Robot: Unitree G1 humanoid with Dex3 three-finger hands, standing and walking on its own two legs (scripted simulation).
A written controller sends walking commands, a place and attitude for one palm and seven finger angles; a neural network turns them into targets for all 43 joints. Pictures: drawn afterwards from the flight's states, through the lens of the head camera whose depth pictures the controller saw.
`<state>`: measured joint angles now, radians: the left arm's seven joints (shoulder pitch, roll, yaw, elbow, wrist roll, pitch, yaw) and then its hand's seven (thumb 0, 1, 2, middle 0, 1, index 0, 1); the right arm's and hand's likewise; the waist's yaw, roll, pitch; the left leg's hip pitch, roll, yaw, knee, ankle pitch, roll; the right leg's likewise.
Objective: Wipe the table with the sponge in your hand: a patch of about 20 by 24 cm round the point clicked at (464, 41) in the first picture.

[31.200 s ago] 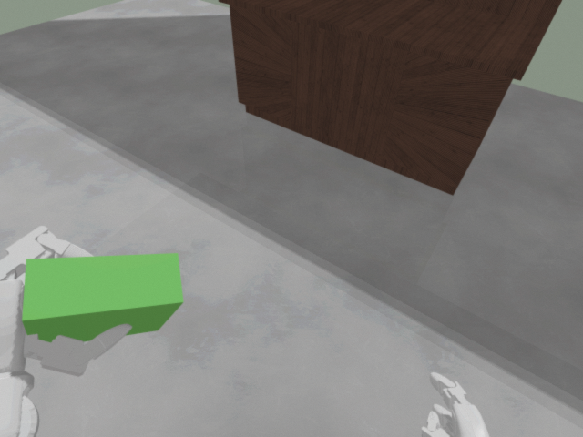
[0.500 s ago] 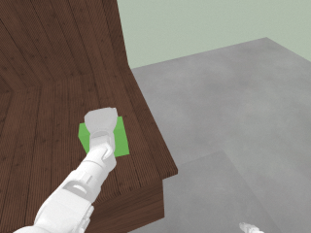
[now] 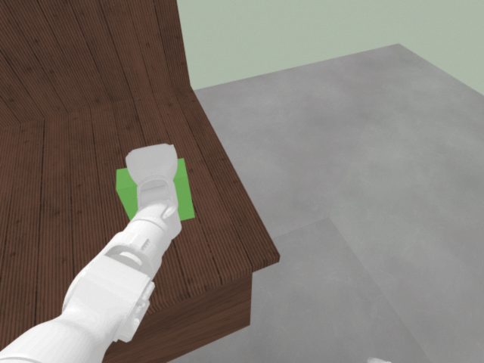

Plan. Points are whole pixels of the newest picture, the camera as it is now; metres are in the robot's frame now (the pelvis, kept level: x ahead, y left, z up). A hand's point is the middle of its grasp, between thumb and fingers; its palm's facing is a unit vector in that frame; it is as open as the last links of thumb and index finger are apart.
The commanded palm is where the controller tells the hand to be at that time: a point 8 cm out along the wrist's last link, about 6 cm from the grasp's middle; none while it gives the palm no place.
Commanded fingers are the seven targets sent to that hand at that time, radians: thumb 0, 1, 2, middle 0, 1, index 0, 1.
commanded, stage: wipe forward along the third lane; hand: left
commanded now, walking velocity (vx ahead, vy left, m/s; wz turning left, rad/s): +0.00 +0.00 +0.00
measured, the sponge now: (160, 202) +0.43 +0.18 -0.01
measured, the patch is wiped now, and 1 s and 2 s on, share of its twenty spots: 0.95 1.00 1.00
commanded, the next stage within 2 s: wipe back along the third lane in 0.30 s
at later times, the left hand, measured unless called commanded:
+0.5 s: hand (152, 164) +0.49 +0.19 +0.04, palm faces -0.09 +0.01 -1.00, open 9.6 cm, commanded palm +0.45 +0.18 +0.07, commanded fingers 0.00 0.10 1.30 -1.20 -1.60 -1.20 -1.60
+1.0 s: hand (154, 180) +0.44 +0.18 +0.04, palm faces -0.03 -0.02 -1.00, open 9.6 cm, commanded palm +0.40 +0.16 +0.07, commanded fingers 0.00 0.10 1.30 -1.20 -1.60 -1.20 -1.60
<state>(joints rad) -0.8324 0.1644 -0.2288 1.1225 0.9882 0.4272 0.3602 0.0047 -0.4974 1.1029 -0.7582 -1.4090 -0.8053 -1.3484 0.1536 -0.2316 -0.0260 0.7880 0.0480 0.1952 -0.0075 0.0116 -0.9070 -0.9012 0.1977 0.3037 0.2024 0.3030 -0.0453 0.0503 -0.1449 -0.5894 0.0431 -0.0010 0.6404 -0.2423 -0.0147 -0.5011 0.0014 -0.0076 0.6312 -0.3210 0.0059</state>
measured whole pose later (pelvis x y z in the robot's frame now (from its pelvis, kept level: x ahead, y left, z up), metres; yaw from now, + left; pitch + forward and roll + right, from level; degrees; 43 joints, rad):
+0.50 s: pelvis +0.00 +0.01 -0.01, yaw -1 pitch +16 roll -2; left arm -0.99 0.30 -0.16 1.26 0.99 0.41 0.34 0.01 -0.50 1.11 -0.76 -1.41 -0.80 -1.36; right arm 0.25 -0.26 -0.04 0.80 0.04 0.15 0.01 0.01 -0.91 -0.90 0.20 0.30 0.20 0.30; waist -0.12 0.06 -0.15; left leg -0.71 0.06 0.01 0.70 -0.26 -0.01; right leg -0.62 0.02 0.01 0.65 -0.32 0.01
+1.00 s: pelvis +0.03 +0.01 +0.01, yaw +0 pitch +10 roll -1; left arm -0.71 0.13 -0.31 0.98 0.97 0.47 0.37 -0.01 -0.46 1.11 -0.71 -1.47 -0.74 -1.43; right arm 0.10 -0.22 -0.03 0.75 0.05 0.23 0.04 0.01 -0.91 -0.90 0.20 0.30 0.20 0.30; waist 0.01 0.05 -0.17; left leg -0.51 0.03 0.01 0.61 -0.28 0.00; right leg -0.40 -0.01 0.00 0.56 -0.34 0.02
